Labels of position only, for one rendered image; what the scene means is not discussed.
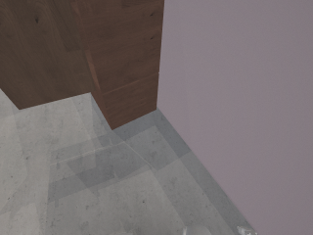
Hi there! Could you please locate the right robot thigh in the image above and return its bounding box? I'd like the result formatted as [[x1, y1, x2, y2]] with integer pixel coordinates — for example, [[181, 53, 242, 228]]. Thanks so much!
[[182, 224, 211, 235]]

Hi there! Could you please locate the cupboard door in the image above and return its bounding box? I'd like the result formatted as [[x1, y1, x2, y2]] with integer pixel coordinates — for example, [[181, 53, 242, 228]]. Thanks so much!
[[0, 0, 97, 110]]

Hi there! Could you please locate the robot right hand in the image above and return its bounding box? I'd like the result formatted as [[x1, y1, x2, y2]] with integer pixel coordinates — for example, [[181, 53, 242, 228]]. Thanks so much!
[[237, 225, 257, 235]]

